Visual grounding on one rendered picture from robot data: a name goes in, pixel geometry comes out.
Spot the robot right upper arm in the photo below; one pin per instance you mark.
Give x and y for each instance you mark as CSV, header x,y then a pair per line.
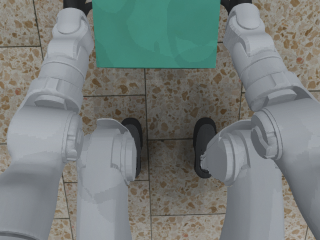
x,y
289,134

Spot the right robot shin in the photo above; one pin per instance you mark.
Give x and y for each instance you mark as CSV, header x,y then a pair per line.
x,y
207,159

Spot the robot left hand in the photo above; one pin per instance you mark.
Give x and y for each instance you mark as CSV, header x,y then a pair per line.
x,y
78,4

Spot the robot left upper arm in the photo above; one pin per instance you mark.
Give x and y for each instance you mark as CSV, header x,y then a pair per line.
x,y
42,141

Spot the robot right foot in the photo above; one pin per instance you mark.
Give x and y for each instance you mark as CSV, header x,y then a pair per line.
x,y
204,131

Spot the robot right hand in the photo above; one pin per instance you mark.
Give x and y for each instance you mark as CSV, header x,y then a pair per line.
x,y
229,4

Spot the robot right forearm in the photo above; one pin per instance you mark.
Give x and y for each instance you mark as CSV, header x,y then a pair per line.
x,y
259,66

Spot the robot left forearm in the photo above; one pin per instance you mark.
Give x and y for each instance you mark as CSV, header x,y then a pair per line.
x,y
63,71

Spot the carton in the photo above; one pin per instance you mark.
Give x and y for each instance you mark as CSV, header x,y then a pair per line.
x,y
156,34

